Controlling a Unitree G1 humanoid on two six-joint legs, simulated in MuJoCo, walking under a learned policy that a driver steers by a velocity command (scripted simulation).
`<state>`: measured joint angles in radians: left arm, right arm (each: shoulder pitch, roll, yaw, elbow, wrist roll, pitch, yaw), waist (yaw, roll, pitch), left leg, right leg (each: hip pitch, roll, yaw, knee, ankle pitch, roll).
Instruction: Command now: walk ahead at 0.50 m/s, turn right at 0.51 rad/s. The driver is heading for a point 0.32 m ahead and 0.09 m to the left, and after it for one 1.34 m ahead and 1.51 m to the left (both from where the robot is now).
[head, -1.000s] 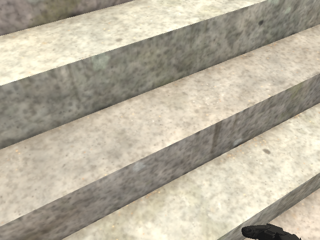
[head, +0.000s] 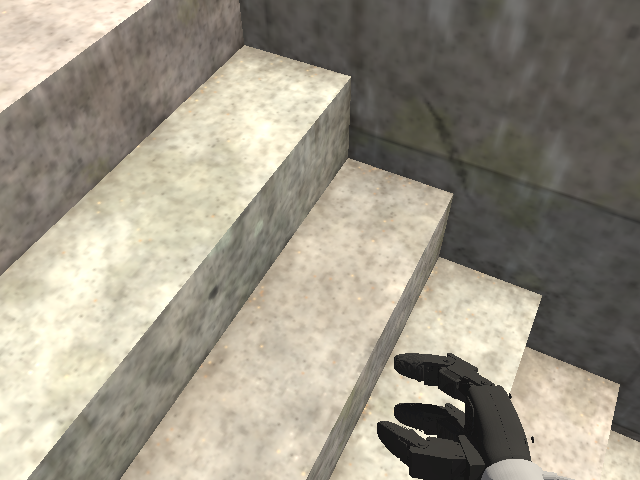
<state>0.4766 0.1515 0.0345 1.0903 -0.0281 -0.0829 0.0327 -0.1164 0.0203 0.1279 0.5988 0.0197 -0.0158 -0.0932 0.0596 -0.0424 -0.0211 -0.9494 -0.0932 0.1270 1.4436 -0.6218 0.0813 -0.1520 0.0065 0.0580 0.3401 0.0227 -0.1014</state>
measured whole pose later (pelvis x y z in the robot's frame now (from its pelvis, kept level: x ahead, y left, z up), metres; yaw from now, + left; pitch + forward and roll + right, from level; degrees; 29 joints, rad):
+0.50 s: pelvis +0.21 -0.10 +0.13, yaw +2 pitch +1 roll -2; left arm 0.02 0.24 0.06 0.63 0.06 -0.02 -0.04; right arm 0.52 -0.16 -0.07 0.90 -0.04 -0.10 -0.08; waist -0.11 -0.05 0.08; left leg -0.20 0.05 -0.13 0.74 -0.56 -0.04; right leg -0.85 -0.03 0.06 1.09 0.05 0.01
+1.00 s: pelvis +0.38 -0.20 -0.03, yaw +13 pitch +4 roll +4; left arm 0.22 0.35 0.10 0.79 0.10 -0.04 -0.08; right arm 0.07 -0.16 0.02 0.44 0.00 0.02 0.04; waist -0.05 -0.11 -0.06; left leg -0.96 -0.16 0.05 1.59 -0.71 0.08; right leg -0.20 -0.24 -0.19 0.40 -0.22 -0.06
